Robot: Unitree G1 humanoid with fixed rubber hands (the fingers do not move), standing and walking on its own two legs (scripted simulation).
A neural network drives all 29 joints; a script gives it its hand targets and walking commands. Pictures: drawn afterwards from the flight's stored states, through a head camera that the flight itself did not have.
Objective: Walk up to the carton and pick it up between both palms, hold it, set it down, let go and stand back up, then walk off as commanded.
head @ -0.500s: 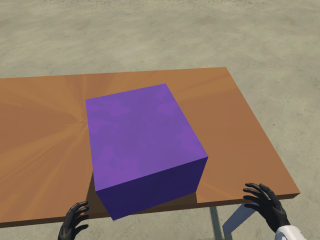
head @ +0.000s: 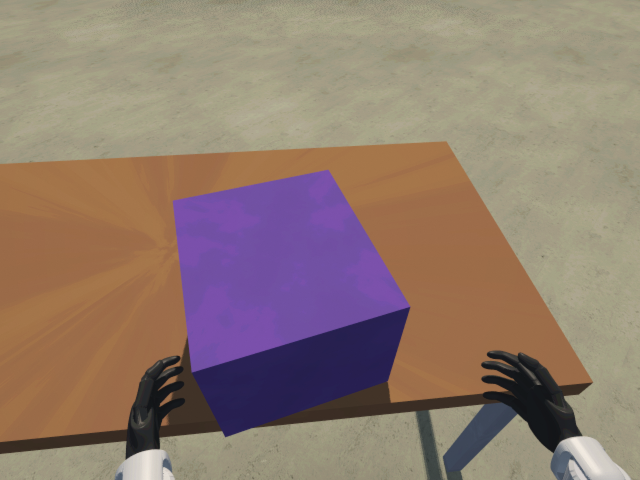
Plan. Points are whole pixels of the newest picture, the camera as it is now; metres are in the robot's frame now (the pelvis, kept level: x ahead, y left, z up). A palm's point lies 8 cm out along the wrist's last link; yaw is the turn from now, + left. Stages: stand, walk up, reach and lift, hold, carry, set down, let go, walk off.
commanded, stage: reach and lift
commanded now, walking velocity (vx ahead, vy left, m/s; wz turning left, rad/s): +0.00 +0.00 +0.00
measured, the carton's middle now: (281, 291) +0.40 +0.07 -0.02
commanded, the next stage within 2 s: none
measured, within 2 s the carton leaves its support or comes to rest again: neither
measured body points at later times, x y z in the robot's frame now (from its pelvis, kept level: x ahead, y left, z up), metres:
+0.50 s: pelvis +0.00 +0.00 +0.00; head +0.00 +0.00 +0.45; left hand +0.24 +0.21 +0.03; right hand +0.26 -0.25 +0.03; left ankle +0.00 +0.15 -0.74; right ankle +0.00 -0.09 -0.74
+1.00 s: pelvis -0.01 +0.00 +0.00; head +0.00 -0.01 +0.45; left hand +0.29 +0.22 +0.09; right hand +0.35 -0.22 +0.08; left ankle +0.00 +0.15 -0.74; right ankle +0.00 -0.09 -0.74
